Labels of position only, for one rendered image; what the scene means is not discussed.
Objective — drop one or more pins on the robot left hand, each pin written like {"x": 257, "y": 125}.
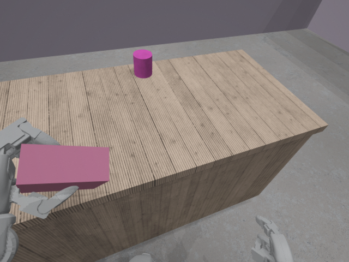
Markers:
{"x": 11, "y": 138}

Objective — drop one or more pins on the left robot forearm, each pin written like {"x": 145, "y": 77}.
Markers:
{"x": 9, "y": 241}

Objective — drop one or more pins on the table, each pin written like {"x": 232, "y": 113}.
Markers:
{"x": 199, "y": 135}

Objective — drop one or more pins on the sponge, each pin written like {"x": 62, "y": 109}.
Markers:
{"x": 46, "y": 168}

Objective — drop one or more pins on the robot right hand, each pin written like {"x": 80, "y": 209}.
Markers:
{"x": 275, "y": 249}

